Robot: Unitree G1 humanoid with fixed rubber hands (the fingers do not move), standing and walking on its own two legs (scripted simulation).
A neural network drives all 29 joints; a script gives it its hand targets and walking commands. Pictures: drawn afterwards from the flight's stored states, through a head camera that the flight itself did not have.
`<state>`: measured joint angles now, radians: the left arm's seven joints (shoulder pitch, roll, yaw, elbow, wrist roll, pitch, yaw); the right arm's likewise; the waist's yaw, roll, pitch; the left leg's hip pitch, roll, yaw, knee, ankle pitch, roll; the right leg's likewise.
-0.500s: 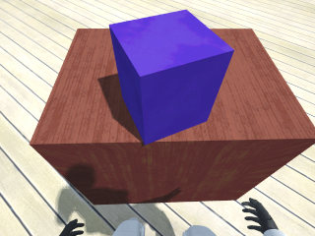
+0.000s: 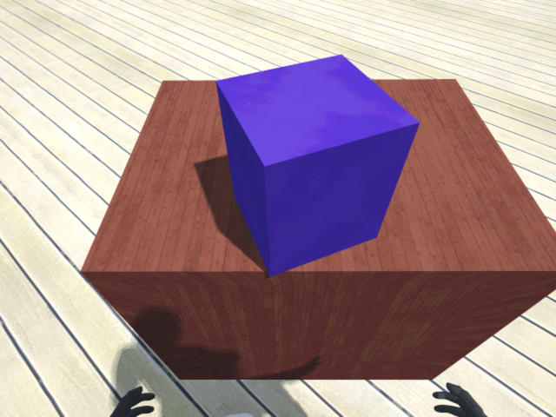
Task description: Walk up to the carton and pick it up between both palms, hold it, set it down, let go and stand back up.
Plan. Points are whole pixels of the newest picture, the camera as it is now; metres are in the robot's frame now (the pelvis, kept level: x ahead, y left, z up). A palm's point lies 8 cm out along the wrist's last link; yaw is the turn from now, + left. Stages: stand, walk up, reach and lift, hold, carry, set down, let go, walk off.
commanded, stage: walk up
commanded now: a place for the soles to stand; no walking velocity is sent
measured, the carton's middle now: (305, 168) +0.47 -0.03 +0.09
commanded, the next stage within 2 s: reach and lift in 0.40 s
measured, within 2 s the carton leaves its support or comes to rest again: neither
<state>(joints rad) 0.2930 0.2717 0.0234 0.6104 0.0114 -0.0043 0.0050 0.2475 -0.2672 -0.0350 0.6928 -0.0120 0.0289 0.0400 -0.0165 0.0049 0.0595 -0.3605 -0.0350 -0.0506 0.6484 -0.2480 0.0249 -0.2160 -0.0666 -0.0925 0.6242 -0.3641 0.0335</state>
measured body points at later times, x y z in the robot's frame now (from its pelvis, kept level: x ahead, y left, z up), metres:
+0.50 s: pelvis +0.00 +0.01 -0.01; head +0.02 +0.01 +0.44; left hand +0.10 +0.28 -0.12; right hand +0.15 -0.25 -0.12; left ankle +0.06 +0.10 -0.72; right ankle -0.02 -0.14 -0.72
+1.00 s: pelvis +0.02 -0.04 +0.02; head +0.01 -0.03 +0.47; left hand +0.19 +0.21 -0.05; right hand +0.20 -0.29 -0.05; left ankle +0.06 +0.10 -0.72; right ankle -0.02 -0.14 -0.72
